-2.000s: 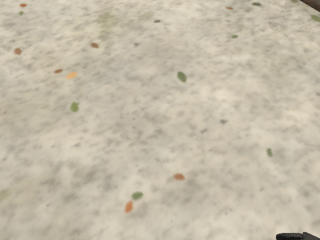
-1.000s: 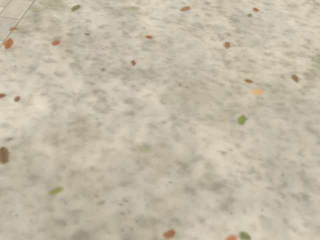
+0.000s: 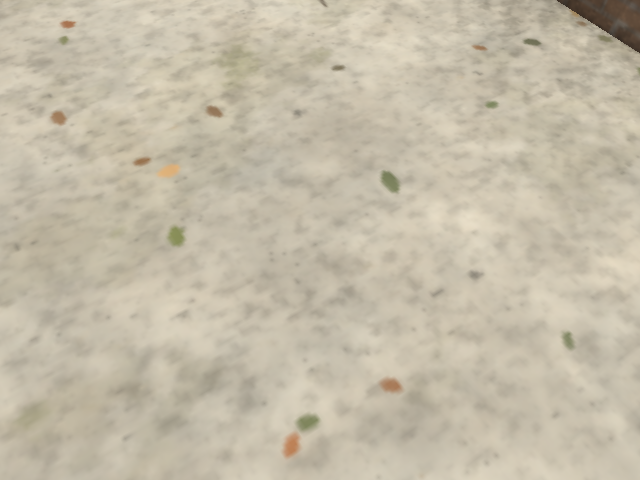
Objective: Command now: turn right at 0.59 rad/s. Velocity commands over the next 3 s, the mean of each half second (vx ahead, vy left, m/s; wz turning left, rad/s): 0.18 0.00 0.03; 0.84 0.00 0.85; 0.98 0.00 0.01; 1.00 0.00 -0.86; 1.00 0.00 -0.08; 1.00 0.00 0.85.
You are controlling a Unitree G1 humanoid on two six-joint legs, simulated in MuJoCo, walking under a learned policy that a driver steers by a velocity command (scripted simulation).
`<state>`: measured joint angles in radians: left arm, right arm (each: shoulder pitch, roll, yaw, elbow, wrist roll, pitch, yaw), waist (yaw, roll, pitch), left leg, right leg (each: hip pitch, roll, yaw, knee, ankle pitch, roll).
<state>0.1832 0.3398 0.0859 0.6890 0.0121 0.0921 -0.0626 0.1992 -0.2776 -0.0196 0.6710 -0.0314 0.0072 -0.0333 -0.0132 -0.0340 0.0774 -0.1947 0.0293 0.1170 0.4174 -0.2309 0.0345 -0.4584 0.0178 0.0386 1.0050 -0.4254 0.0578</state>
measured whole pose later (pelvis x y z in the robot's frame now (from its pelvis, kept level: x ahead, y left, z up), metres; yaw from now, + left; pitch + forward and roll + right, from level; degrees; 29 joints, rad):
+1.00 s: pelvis +0.31 +0.19 -0.02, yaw +31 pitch +0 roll +0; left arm 0.17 0.25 0.01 0.72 0.06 -0.08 -0.02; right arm 0.32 -0.31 -0.07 0.80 -0.01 -0.01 0.02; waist 0.00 -0.02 0.06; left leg -0.32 -0.17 0.02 0.61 -0.30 0.16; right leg -0.50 -0.15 0.07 1.33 -0.30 0.02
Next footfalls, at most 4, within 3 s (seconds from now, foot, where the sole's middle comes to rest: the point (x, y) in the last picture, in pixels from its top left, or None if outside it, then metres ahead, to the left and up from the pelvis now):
0.14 right None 0.03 -0.12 -0.78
0.82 left None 0.34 0.23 -0.78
1.32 right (126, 328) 0.78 0.43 -0.78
1.74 left None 1.04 0.80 -0.78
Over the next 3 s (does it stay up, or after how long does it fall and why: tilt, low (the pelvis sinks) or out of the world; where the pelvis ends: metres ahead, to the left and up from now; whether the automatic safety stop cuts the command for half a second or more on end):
stays up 2.05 0.77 -0.01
